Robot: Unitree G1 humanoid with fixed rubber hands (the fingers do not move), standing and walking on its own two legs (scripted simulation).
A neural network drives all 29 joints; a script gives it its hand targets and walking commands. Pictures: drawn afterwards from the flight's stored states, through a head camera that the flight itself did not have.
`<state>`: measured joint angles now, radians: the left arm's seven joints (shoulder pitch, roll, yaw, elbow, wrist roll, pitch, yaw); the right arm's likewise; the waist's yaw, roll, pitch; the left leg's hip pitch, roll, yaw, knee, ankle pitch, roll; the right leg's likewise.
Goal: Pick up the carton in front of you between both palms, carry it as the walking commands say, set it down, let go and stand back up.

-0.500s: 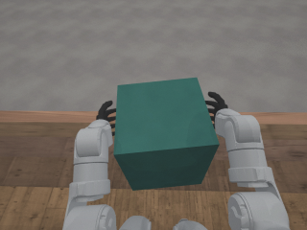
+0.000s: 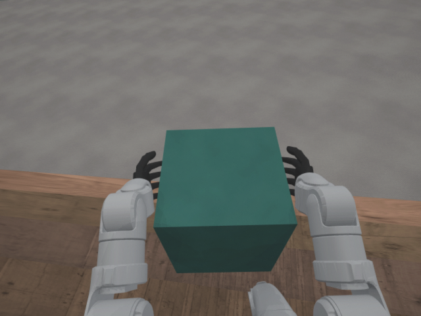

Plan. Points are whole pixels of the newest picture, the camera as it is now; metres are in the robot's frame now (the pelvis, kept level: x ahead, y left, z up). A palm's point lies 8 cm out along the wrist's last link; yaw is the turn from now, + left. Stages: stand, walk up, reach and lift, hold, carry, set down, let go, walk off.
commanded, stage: carry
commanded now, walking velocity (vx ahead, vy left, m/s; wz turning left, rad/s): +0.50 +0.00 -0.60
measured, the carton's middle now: (222, 205) +0.33 -0.02 +0.01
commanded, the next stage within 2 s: none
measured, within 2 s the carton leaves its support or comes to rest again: neither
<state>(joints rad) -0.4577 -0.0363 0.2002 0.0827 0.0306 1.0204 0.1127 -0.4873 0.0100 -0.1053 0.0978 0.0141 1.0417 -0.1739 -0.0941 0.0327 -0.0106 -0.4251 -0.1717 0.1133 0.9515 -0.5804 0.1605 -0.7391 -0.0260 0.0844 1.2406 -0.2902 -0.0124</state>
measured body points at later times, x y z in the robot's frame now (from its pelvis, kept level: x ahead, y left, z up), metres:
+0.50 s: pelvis +0.40 -0.08 -0.21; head +0.41 -0.10 +0.24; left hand +0.78 +0.00 -0.13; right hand +0.71 -0.30 -0.15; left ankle +0.59 -0.01 -0.91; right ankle +0.23 -0.11 -0.83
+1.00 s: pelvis +0.79 -0.22 -0.45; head +0.79 -0.20 +0.00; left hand +1.17 -0.24 -0.35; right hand +1.04 -0.52 -0.34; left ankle +0.73 -0.05 -0.97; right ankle +0.83 -0.28 -1.15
